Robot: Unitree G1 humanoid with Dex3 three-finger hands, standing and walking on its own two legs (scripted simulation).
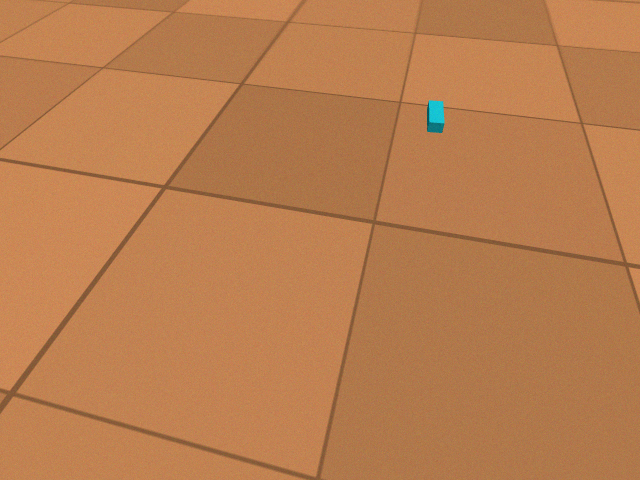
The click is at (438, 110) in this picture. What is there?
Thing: lying carton
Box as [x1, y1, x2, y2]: [427, 100, 444, 132]
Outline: 429,100 427,107 427,131 441,132 444,123 442,101
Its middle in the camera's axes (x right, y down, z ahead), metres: +0.64 -0.72 +2.19
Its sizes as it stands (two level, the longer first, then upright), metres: 0.224 0.079 0.060
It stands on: the floor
